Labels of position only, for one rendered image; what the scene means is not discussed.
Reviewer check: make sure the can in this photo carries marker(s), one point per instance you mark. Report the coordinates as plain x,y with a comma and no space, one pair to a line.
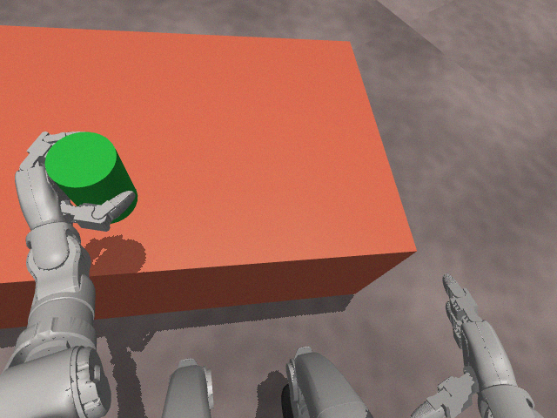
86,166

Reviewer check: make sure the left robot arm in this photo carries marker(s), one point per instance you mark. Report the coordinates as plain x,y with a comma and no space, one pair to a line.
55,370

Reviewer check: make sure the right robot hand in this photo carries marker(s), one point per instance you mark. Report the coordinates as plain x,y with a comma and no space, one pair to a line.
485,359

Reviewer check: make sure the right robot arm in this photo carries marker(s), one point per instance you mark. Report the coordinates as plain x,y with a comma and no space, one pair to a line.
506,401

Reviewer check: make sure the left robot hand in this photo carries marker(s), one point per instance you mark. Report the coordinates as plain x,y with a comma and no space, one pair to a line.
42,201

